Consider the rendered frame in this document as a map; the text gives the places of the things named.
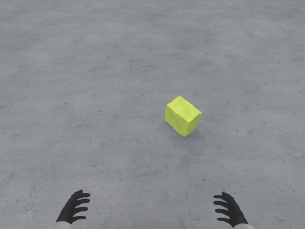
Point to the robot left hand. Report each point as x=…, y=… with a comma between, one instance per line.
x=69, y=210

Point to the robot right hand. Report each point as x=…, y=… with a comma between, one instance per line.
x=234, y=213

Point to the carton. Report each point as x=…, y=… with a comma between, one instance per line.
x=182, y=116

